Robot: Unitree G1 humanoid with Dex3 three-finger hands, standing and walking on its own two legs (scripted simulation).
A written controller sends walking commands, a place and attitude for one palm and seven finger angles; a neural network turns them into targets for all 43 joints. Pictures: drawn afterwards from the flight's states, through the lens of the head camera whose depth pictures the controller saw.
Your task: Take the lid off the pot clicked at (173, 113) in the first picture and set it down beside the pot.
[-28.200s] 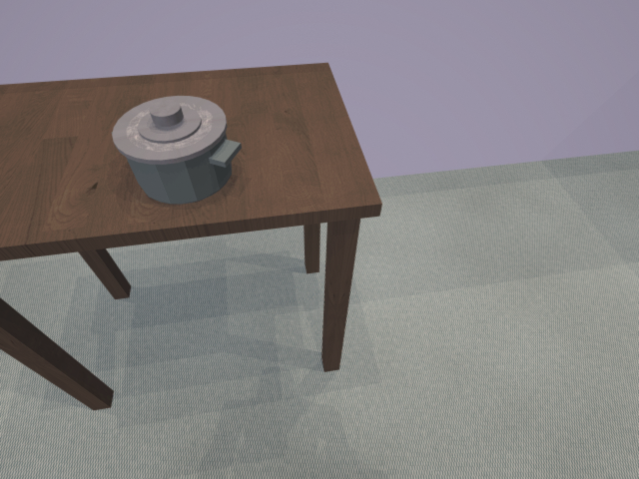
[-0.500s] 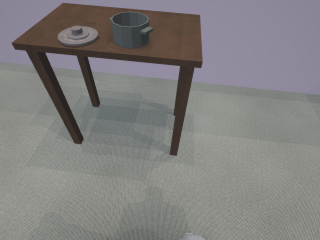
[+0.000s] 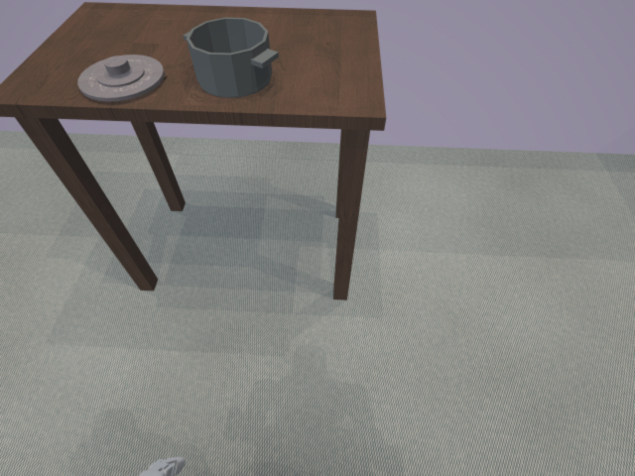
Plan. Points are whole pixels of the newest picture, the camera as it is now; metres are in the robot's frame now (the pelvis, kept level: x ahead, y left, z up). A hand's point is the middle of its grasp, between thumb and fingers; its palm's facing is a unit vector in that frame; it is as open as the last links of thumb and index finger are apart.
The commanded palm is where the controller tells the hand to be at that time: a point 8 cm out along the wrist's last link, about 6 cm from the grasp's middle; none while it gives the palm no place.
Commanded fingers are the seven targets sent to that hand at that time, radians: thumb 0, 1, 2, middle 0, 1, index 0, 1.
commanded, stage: let the arm hang, fingers relaxed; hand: left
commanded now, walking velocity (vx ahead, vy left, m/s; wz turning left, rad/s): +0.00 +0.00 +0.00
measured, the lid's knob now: (117, 65) +0.85 +0.43 +0.06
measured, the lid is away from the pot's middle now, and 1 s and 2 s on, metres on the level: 0.24 0.24 0.24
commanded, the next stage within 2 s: look to check the result in 0.64 s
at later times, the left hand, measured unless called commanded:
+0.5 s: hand out of the picture +0.06 +0.19 -0.17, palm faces -0.02 -0.97 -0.25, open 7.4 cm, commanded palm none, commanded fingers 0.00 0.90 0.90 -0.20 -0.30 -0.20 -0.30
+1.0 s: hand out of the picture +0.06 +0.18 -0.17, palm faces -0.03 -0.98 -0.22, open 7.4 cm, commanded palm none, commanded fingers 0.00 0.90 0.90 -0.20 -0.30 -0.20 -0.30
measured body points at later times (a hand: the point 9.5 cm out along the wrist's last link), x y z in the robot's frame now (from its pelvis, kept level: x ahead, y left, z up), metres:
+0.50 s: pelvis +0.02 -0.01 +0.00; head +0.05 -0.02 +0.45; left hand +0.06 +0.24 -0.15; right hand +0.04 -0.26 -0.15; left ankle -0.02 +0.12 -0.73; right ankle -0.03 -0.13 -0.73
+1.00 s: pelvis +0.00 +0.00 +0.01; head +0.02 +0.00 +0.46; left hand +0.06 +0.23 -0.15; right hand +0.00 -0.23 -0.15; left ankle -0.02 +0.12 -0.73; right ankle -0.03 -0.13 -0.73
